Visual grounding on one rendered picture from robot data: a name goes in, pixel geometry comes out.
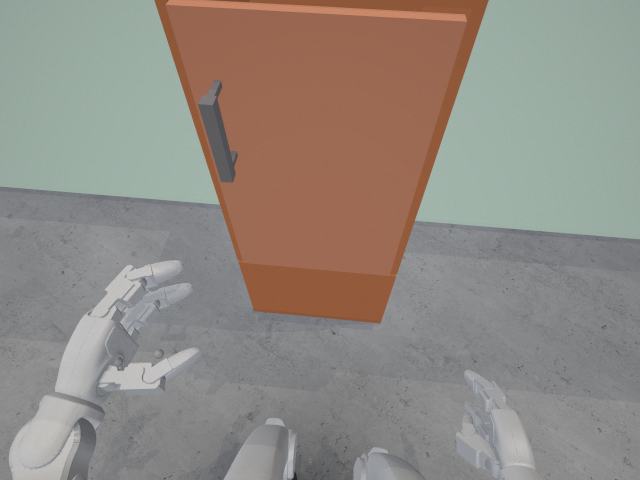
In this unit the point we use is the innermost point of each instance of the robot right hand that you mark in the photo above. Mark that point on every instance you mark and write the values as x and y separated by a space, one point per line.
502 440

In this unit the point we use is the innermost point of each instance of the robot left hand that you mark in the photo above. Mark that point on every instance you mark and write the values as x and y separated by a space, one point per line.
86 370

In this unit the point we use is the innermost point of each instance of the left robot forearm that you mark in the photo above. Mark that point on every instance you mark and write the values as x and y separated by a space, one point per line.
58 443

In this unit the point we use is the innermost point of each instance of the robot right shin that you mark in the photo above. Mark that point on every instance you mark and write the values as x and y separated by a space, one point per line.
378 449

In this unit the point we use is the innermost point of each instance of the cupboard door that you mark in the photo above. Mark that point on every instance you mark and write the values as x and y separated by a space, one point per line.
331 111

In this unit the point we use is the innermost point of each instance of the robot left thigh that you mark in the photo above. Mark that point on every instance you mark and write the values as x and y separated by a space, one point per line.
269 453

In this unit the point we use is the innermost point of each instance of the handle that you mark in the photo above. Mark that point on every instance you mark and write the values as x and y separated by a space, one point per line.
212 119

